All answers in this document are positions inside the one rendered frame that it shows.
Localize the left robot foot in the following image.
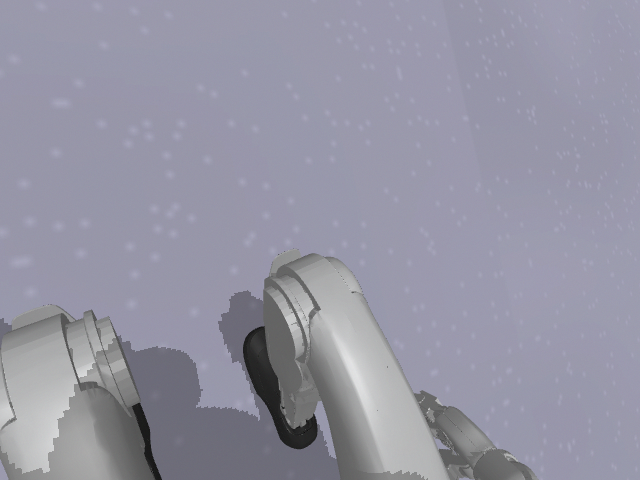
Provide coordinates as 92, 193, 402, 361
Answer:
132, 402, 162, 480

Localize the right robot foot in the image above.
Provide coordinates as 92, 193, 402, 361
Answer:
243, 326, 317, 449

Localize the right robot hand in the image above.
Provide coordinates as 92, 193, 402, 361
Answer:
414, 390, 497, 480

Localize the right robot arm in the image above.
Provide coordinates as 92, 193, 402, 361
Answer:
473, 449, 538, 480

